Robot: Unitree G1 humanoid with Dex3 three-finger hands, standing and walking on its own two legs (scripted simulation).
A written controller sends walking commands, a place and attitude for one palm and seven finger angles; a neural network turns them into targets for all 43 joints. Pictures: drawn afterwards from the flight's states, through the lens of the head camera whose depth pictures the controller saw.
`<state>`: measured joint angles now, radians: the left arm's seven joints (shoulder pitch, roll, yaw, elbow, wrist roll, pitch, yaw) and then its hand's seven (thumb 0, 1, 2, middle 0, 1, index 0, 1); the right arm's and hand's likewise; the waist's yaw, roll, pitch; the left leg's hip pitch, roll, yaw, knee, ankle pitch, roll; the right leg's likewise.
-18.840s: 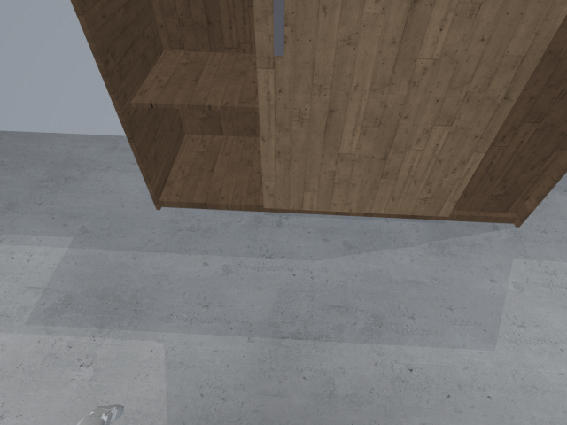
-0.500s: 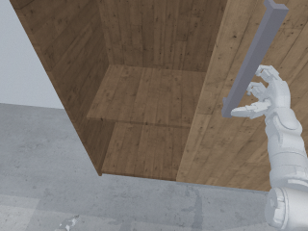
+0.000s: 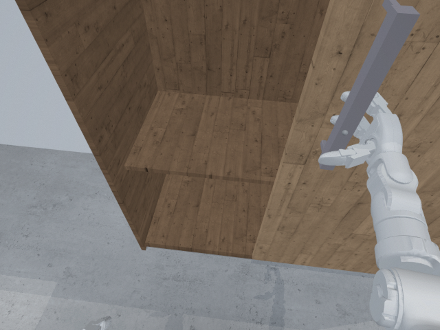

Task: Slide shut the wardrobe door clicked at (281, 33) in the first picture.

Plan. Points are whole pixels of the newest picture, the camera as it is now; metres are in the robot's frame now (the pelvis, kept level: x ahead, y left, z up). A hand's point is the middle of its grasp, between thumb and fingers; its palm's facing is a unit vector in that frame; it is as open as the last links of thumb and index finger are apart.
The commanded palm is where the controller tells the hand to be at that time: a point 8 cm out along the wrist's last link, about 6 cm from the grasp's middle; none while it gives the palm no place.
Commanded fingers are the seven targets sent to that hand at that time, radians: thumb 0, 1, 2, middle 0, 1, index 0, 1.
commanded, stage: slide the fingers in behind the handle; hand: right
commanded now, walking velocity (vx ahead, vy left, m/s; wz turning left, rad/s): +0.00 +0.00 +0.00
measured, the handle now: (352, 98) +0.50 -0.16 +0.19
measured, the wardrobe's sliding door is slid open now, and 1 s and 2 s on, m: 0.50 0.50 0.50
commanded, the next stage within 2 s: grip the handle and tug to test in 0.46 s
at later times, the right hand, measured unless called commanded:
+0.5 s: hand (336, 131) +0.44 -0.14 +0.16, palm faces +0.02 +1.00 -0.01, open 14.0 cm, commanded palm +0.42 -0.19 +0.16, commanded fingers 0.00 0.50 -0.30 0.30 1.20 0.30 1.20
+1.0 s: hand (340, 133) +0.44 -0.15 +0.16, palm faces +0.01 +1.00 -0.01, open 9.5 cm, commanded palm +0.41 -0.20 +0.16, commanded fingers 0.00 -0.57 -0.76 0.41 1.35 0.41 1.35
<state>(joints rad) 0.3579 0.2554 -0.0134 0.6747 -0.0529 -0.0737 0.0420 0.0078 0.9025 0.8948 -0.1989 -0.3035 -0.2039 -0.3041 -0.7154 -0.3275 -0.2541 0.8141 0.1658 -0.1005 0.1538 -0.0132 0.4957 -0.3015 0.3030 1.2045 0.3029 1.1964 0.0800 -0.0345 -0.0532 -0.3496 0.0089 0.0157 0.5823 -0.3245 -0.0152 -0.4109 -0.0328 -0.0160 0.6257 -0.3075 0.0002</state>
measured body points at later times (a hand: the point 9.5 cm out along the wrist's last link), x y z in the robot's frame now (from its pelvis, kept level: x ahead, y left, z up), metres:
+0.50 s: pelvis +0.00 +0.00 +0.00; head +0.02 +0.01 +0.45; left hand +0.08 +0.26 -0.11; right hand +0.44 -0.20 +0.16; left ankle -0.02 +0.13 -0.73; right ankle +0.00 -0.12 -0.73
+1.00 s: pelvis +0.00 +0.00 +0.00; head +0.01 +0.01 +0.45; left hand +0.08 +0.26 -0.11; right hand +0.43 -0.20 +0.16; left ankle -0.02 +0.13 -0.73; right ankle +0.00 -0.12 -0.73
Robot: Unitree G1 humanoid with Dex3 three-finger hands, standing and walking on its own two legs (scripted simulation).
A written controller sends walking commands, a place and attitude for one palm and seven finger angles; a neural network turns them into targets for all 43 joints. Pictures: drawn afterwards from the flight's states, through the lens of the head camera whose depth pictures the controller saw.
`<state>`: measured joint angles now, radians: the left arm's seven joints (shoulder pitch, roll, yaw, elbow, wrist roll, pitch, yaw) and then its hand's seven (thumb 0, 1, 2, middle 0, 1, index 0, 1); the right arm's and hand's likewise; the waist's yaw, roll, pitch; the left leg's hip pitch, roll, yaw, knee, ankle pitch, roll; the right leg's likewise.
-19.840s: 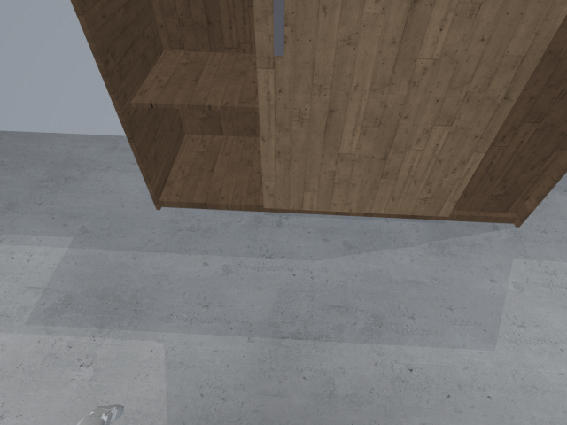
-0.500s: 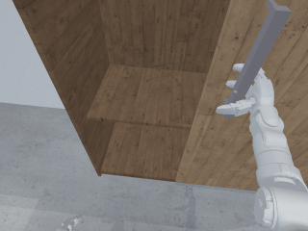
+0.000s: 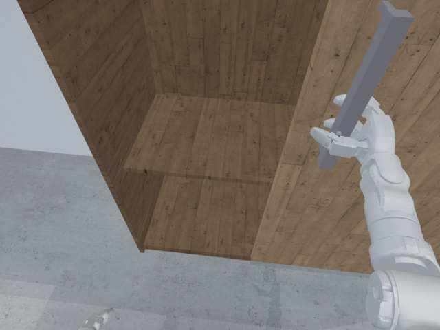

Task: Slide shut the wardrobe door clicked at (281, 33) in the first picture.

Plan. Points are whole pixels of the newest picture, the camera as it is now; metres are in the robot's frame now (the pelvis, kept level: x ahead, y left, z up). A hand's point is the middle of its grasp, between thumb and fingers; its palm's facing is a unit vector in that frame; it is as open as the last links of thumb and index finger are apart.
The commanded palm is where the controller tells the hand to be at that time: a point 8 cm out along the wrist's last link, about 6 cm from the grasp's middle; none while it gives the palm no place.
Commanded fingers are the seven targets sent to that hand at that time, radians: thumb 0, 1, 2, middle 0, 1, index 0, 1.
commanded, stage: grip the handle and tug to test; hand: right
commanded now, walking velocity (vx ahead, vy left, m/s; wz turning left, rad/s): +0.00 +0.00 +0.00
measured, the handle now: (349, 99) +0.50 -0.17 +0.19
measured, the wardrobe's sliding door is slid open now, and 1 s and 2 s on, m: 0.50 0.50 0.50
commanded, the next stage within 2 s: tug the door sideways, standing still in 0.98 s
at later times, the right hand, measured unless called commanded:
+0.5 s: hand (336, 133) +0.45 -0.15 +0.15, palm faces +0.00 +1.00 +0.00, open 6.1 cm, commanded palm +0.43 -0.21 +0.16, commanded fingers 0.00 -0.90 -0.90 0.45 1.40 0.45 1.40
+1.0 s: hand (335, 134) +0.44 -0.15 +0.15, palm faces +0.00 +1.00 +0.01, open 6.1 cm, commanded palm +0.40 -0.20 +0.16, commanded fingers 0.00 -0.90 -0.90 0.45 1.40 0.45 1.40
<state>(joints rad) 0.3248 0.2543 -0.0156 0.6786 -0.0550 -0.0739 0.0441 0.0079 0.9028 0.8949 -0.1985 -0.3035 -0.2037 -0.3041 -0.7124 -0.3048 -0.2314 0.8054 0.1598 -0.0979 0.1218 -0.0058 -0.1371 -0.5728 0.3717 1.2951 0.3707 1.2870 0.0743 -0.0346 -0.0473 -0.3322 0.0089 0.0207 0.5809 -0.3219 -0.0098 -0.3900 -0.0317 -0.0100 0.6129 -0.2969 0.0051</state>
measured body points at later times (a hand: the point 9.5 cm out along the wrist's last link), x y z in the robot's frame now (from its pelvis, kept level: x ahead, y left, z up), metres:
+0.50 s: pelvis +0.00 +0.00 +0.00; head +0.02 +0.00 +0.45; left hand +0.07 +0.25 -0.12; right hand +0.44 -0.20 +0.15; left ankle -0.02 +0.13 -0.73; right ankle +0.01 -0.12 -0.73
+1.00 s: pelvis +0.02 +0.00 +0.00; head +0.03 +0.01 +0.45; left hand +0.10 +0.26 -0.10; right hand +0.44 -0.20 +0.15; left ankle -0.02 +0.13 -0.73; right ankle +0.01 -0.12 -0.73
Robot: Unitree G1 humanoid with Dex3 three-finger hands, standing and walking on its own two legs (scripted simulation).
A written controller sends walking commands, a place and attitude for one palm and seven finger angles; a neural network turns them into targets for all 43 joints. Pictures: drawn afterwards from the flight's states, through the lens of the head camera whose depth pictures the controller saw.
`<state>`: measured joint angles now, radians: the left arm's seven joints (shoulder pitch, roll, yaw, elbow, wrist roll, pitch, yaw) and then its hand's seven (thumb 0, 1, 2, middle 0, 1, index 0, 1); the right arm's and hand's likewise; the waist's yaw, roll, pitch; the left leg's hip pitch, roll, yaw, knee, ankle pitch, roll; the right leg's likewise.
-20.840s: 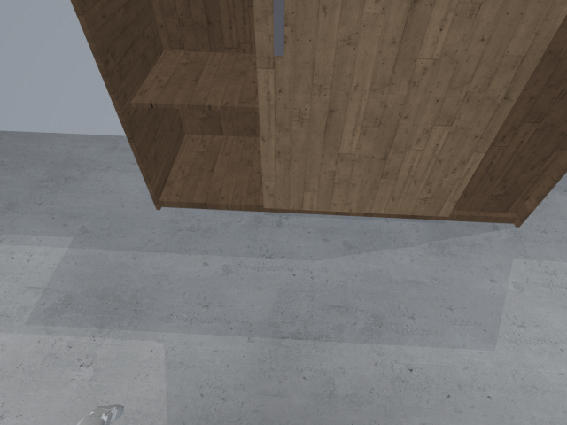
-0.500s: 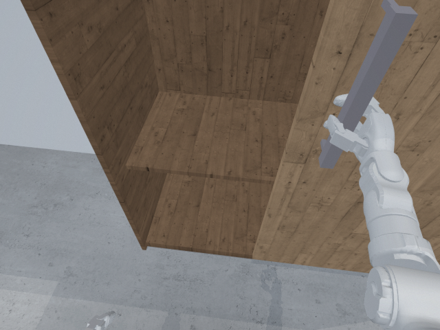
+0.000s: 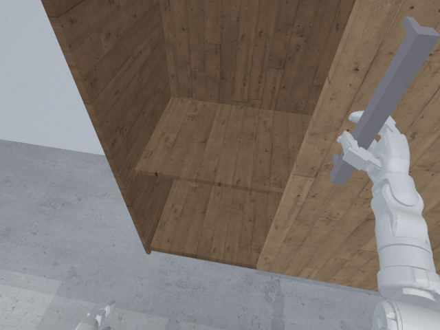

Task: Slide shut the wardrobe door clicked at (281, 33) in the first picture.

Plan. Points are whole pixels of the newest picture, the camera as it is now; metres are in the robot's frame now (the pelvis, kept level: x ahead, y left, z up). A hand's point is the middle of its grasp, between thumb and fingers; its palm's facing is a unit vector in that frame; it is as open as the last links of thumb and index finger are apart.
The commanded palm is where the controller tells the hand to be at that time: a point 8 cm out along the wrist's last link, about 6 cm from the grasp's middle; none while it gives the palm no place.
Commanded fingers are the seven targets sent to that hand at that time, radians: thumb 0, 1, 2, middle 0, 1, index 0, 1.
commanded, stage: tug the door sideways, standing still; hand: right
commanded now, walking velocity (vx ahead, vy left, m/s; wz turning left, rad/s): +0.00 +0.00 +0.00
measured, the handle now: (367, 115) +0.48 -0.18 +0.19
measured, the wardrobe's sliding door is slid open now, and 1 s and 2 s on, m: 0.50 0.50 0.48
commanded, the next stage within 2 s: step sideways, sliding the door along in 1.00 s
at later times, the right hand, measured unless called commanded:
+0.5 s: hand (348, 148) +0.42 -0.16 +0.15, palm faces +0.12 +0.99 -0.01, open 6.2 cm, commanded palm +0.40 -0.16 +0.15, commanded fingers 0.00 -0.90 -0.90 0.45 1.40 0.45 1.40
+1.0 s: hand (346, 149) +0.42 -0.15 +0.15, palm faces +0.13 +0.99 -0.04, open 6.3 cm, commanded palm +0.40 -0.15 +0.15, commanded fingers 0.00 -0.90 -0.90 0.45 1.40 0.45 1.40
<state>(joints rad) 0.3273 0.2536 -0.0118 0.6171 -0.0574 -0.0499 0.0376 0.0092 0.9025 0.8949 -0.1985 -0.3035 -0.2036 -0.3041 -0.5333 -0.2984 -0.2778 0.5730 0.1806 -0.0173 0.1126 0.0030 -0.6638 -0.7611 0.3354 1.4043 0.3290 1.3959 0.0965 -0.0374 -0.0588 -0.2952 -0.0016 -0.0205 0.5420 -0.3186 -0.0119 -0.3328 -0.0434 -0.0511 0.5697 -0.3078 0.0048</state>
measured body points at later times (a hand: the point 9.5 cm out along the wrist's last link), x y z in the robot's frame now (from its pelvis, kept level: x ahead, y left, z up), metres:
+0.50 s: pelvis +0.01 +0.00 +0.00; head +0.02 +0.01 +0.45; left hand +0.15 +0.22 -0.12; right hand +0.41 -0.21 +0.15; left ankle -0.03 +0.13 -0.73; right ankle -0.01 -0.12 -0.73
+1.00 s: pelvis +0.00 -0.01 -0.01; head +0.02 +0.01 +0.44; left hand +0.11 +0.23 -0.13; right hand +0.41 -0.21 +0.15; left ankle -0.03 +0.13 -0.73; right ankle -0.01 -0.12 -0.73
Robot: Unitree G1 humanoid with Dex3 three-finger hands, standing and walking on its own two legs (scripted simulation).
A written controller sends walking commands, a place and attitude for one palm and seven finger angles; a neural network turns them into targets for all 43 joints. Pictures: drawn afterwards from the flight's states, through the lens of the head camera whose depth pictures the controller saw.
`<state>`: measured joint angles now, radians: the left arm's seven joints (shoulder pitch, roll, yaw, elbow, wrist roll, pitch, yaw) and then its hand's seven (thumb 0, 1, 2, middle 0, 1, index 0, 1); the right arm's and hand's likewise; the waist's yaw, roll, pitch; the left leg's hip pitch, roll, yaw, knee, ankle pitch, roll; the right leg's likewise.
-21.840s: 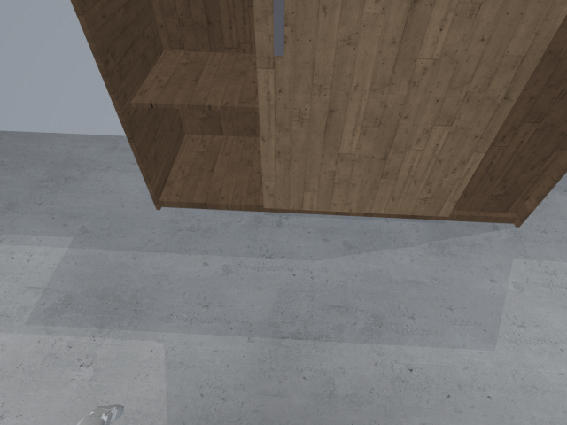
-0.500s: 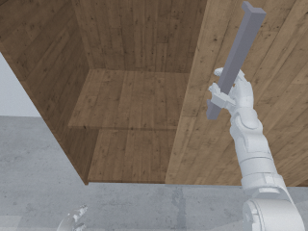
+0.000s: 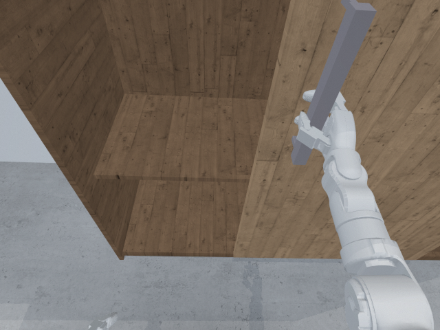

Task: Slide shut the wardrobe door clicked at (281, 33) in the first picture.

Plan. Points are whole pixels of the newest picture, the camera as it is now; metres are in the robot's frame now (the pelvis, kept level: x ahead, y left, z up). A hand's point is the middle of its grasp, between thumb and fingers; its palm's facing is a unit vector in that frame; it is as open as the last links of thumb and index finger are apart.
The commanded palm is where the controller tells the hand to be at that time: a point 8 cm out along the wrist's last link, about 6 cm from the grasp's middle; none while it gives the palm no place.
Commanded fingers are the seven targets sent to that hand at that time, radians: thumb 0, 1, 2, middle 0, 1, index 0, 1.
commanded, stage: step sideways, sliding the door along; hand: right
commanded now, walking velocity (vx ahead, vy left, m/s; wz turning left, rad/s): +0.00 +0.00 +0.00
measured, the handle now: (318, 94) +0.49 -0.13 +0.19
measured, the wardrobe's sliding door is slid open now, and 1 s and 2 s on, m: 0.50 0.48 0.29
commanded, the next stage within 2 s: none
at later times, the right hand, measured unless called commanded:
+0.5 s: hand (301, 129) +0.44 -0.10 +0.15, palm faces +0.16 +0.98 -0.13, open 6.5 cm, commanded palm +0.42 -0.10 +0.16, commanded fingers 0.00 -0.90 -0.90 0.45 1.40 0.45 1.40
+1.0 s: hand (288, 126) +0.45 -0.08 +0.15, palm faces +0.41 +0.91 -0.08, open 7.0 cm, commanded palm +0.41 -0.05 +0.15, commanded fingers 0.00 -0.90 -0.90 0.45 1.40 0.45 1.40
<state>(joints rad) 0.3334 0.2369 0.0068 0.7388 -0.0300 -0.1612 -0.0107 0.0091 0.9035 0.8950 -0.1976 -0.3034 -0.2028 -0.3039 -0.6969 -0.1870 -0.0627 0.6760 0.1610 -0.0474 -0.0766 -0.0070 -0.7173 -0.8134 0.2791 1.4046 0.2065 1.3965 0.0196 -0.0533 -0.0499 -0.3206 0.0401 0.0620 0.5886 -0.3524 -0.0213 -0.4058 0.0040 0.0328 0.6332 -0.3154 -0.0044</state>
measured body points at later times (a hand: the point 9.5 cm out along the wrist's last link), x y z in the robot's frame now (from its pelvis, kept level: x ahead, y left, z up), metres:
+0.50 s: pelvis -0.01 +0.05 +0.00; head +0.06 +0.06 +0.44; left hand +0.12 +0.28 -0.14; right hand +0.43 -0.16 +0.16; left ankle -0.03 +0.13 -0.73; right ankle -0.01 -0.09 -0.70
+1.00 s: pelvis +0.07 +0.16 +0.00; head +0.17 +0.16 +0.43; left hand +0.30 +0.33 -0.13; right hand +0.42 -0.13 +0.15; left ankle +0.12 +0.28 -0.73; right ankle +0.01 -0.02 -0.69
